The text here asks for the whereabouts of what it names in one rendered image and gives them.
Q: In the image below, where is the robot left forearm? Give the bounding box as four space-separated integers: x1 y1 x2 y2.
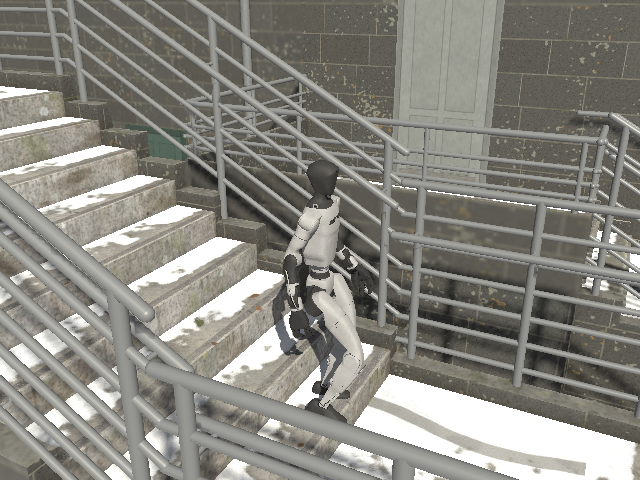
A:
336 233 358 270

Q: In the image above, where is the robot right shin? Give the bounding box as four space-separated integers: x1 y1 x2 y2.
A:
319 354 366 409

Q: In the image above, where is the robot left shin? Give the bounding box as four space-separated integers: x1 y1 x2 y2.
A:
321 345 347 388

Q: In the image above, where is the robot right upper arm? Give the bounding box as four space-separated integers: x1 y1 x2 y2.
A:
284 209 322 267

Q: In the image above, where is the right robot hand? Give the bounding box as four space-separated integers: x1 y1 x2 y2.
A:
289 310 315 338

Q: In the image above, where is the robot shin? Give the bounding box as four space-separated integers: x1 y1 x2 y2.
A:
321 345 347 388
319 354 366 409

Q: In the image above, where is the left robot hand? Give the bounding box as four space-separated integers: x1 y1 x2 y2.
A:
350 264 374 297

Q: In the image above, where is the robot left upper arm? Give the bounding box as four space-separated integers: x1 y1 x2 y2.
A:
327 195 340 207

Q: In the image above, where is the robot right forearm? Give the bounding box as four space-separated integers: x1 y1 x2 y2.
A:
283 254 303 312

